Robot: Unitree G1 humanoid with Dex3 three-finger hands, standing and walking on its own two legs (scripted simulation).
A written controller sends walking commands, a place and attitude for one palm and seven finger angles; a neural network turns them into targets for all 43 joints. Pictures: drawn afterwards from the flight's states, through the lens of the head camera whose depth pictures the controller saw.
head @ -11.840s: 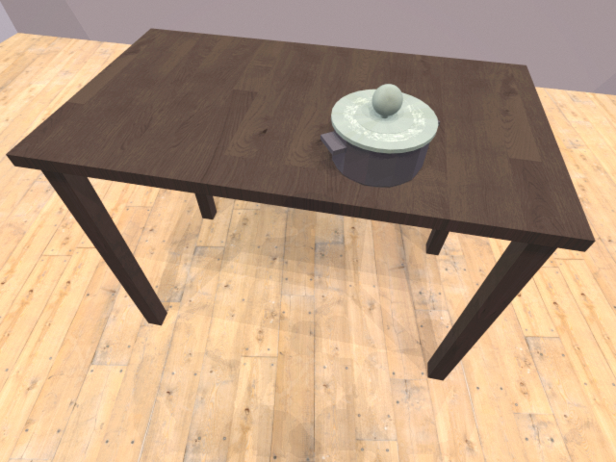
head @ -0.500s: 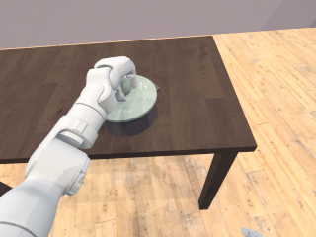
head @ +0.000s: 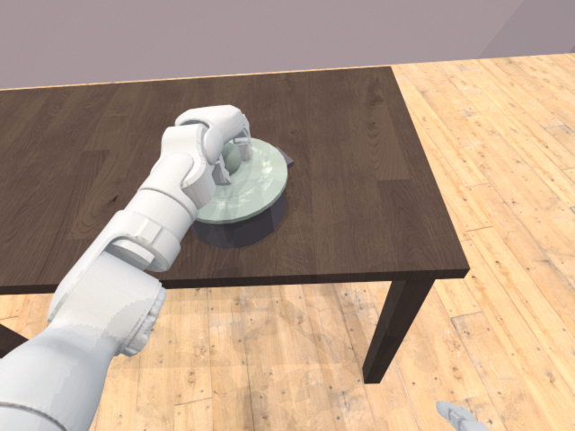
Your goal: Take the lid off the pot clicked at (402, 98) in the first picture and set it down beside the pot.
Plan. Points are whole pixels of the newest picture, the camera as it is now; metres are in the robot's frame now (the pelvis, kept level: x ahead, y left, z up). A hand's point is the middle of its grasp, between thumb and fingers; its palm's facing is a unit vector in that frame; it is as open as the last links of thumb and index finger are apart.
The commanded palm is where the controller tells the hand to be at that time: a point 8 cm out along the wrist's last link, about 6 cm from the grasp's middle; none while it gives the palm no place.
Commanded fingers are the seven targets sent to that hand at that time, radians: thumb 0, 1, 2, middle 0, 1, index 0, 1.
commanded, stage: lift the lid straight up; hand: left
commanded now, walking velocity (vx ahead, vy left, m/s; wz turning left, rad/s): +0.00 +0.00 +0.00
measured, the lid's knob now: (223, 158) +0.48 +0.09 +0.12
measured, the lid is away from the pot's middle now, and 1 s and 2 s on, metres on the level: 0.01 0.01 0.01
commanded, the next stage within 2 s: none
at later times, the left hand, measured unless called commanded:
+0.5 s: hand (219, 149) +0.45 +0.09 +0.16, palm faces -0.32 -0.06 -0.95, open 7.7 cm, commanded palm +0.44 +0.10 +0.24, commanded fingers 0.00 0.69 0.88 -0.85 -1.05 -0.85 -1.05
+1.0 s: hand (214, 123) +0.46 +0.09 +0.21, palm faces -0.29 -0.06 -0.95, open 7.7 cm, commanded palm +0.44 +0.10 +0.29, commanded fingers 0.00 0.69 0.88 -0.85 -1.05 -0.85 -1.05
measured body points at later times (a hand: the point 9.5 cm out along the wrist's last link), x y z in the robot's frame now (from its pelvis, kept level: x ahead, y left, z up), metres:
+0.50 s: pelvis +0.00 +0.00 +0.00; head +0.02 -0.04 +0.45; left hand +0.47 +0.09 +0.22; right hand +0.12 -0.25 -0.14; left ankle -0.02 +0.10 -0.74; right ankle -0.02 -0.13 -0.74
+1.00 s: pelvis -0.01 +0.00 +0.00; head +0.01 -0.04 +0.45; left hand +0.47 +0.09 +0.26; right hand +0.11 -0.25 -0.13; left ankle -0.02 +0.10 -0.74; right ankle -0.02 -0.13 -0.74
